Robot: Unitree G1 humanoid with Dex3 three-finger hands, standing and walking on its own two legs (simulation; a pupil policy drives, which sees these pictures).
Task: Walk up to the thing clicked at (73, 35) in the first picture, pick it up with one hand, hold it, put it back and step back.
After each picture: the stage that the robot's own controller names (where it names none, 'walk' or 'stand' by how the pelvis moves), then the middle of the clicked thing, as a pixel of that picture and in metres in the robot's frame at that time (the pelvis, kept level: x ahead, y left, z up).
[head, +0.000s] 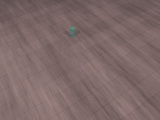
stand; (72, 31) +1.54 +0.23 -0.72
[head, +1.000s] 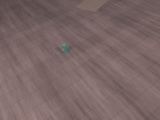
walk; (64, 48) +1.38 +0.40 -0.71
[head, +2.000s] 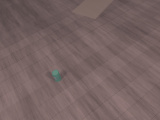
walk; (56, 75) +0.85 +0.43 -0.72
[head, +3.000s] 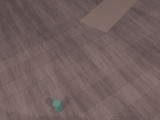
walk; (58, 105) +0.52 +0.33 -0.70
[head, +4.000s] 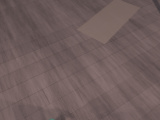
stand; out of the picture +0.38 +0.26 -0.70
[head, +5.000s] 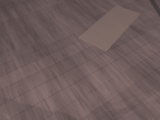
stand; out of the picture +0.35 +0.27 -0.72
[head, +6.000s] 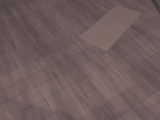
stand; out of the picture +0.35 +0.27 -0.72
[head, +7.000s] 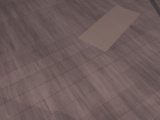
stand; out of the picture +0.34 +0.28 -0.73
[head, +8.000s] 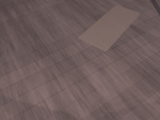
stand; out of the picture +0.33 +0.28 -0.73
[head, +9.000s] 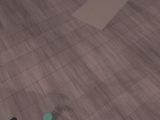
go down; (49, 118) +0.35 +0.28 -0.69
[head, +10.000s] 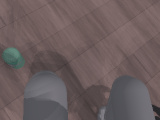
go down; (14, 58) +0.40 +0.33 -0.29
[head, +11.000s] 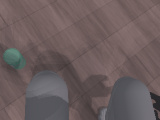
close in; (15, 59) +0.39 +0.34 -0.29
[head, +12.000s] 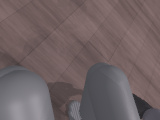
close in; out of the picture +0.35 +0.36 -0.21
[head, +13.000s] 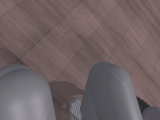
close; out of the picture +0.34 +0.34 -0.21
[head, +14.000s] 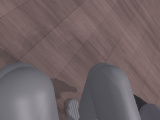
lift; out of the picture +0.33 +0.33 -0.21
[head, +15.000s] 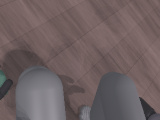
lift; out of the picture +0.27 +0.28 -0.18
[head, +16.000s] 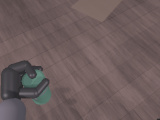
lift; (38, 88) +0.32 +0.19 +0.00
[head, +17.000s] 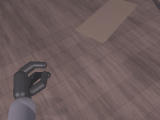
hold; out of the picture +0.15 -0.02 -0.70
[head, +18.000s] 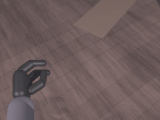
crouch; out of the picture +0.16 +0.01 -0.70
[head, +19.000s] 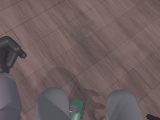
crouch; (75, 111) +0.24 +0.06 -0.42
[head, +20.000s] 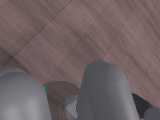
lower; (37, 101) +0.24 +0.05 -0.24
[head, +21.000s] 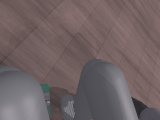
lower; (40, 100) +0.25 +0.03 -0.24
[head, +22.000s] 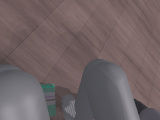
lower; (46, 99) +0.25 +0.01 -0.24
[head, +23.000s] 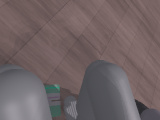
lower; (51, 100) +0.25 +0.00 -0.24
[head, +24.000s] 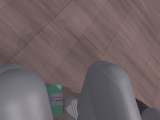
loosen; (54, 100) +0.25 +0.00 -0.24
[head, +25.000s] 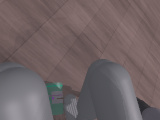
withdraw; (54, 98) +0.26 -0.01 -0.23
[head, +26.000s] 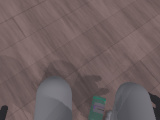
walk; (97, 108) +0.25 -0.03 -0.36
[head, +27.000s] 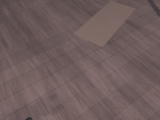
stand; out of the picture +0.14 -0.06 -0.68
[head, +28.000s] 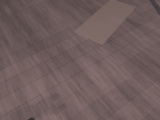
stand; out of the picture +0.16 -0.04 -0.69
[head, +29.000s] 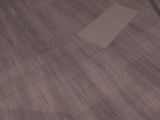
stand; out of the picture +0.16 -0.04 -0.72
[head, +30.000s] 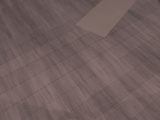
walk; out of the picture +0.19 -0.04 -0.74
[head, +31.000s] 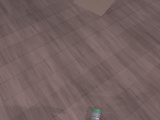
walk; (95, 117) +0.36 -0.08 -0.73
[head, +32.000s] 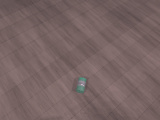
walk; (81, 85) +0.59 +0.04 -0.72
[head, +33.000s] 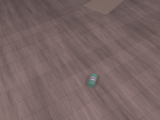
stand; (92, 80) +0.82 +0.02 -0.72
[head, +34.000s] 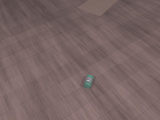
stand; (88, 81) +0.83 +0.03 -0.75
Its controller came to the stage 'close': yes
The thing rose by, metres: 0.63
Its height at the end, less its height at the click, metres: -0.02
